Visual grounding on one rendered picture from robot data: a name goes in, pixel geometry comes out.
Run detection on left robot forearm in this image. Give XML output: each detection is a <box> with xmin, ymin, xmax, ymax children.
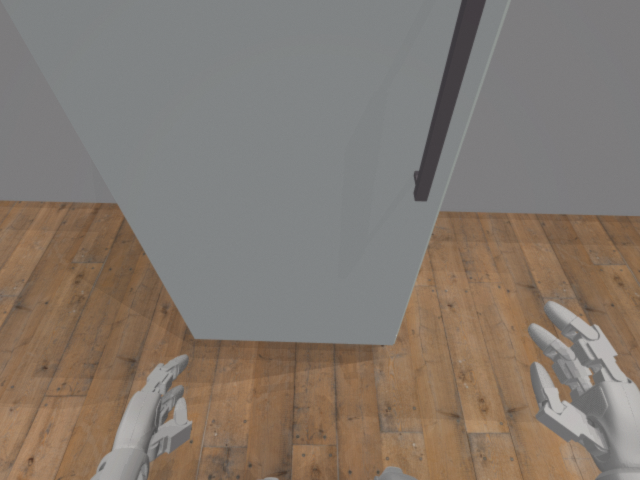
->
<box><xmin>90</xmin><ymin>448</ymin><xmax>150</xmax><ymax>480</ymax></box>

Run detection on left robot hand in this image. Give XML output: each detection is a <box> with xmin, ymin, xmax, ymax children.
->
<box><xmin>112</xmin><ymin>354</ymin><xmax>192</xmax><ymax>462</ymax></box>

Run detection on right robot hand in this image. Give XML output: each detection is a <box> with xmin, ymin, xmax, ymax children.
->
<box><xmin>528</xmin><ymin>301</ymin><xmax>640</xmax><ymax>472</ymax></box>

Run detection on fridge door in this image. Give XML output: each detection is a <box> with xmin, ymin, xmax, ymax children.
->
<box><xmin>1</xmin><ymin>0</ymin><xmax>508</xmax><ymax>345</ymax></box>

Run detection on handle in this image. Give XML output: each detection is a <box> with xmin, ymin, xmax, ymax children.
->
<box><xmin>414</xmin><ymin>0</ymin><xmax>486</xmax><ymax>201</ymax></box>

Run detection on robot right shin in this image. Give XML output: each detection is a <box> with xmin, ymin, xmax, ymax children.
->
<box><xmin>382</xmin><ymin>466</ymin><xmax>403</xmax><ymax>474</ymax></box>

